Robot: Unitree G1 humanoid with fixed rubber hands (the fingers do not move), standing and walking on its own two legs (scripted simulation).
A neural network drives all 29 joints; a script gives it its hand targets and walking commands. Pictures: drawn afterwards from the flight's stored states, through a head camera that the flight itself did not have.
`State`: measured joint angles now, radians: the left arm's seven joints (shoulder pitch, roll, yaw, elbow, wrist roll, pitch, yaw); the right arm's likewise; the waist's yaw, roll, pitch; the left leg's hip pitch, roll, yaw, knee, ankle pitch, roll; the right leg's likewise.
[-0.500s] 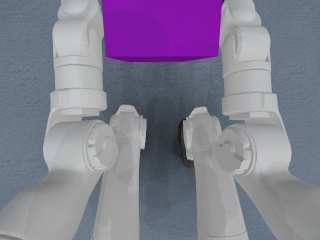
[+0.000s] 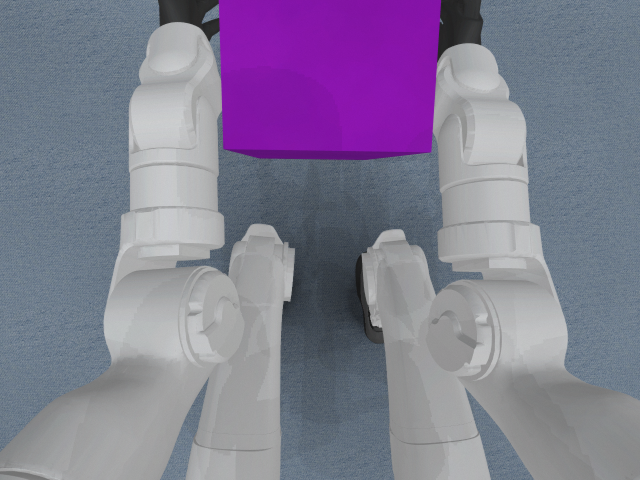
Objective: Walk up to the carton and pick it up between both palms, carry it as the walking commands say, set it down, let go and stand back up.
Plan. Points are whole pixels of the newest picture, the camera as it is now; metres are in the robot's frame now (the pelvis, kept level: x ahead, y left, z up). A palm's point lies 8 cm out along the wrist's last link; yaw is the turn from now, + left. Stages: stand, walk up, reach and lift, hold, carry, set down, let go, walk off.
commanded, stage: reach and lift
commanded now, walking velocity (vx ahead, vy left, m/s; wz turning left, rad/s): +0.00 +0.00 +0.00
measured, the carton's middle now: (319, 40) +0.55 +0.02 -0.13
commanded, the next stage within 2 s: none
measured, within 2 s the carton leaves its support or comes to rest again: neither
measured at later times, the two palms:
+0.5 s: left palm (153, 16) +0.50 +0.15 +0.00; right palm (485, 43) +0.49 -0.10 +0.00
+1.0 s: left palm out of the picture +0.48 +0.15 +0.13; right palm out of the picture +0.47 -0.10 +0.13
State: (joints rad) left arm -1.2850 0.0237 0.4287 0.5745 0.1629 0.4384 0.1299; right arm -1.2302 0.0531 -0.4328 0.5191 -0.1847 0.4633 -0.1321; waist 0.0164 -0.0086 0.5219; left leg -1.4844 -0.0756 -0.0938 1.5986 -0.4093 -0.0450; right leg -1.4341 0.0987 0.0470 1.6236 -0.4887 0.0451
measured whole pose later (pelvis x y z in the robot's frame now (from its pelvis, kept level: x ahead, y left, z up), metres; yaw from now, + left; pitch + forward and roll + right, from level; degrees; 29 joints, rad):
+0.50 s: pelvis +0.01 +0.01 +0.05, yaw +1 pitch +11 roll -2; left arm -1.12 -0.02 0.38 0.51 0.15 0.42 0.14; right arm -1.05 0.09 -0.39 0.44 -0.17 0.46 -0.13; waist 0.01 0.00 0.52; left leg -1.22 -0.07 -0.10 1.42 -0.39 -0.03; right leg -1.16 0.09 0.05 1.43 -0.46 0.05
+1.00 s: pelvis +0.06 +0.01 +0.12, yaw +2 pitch +16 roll -1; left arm -0.84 -0.12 0.49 0.74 0.29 0.41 0.11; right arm -0.81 0.18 -0.50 0.70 -0.32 0.44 -0.07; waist -0.01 0.00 -0.01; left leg -1.03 -0.08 -0.10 1.12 -0.35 -0.01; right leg -0.98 0.06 0.07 1.13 -0.43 0.03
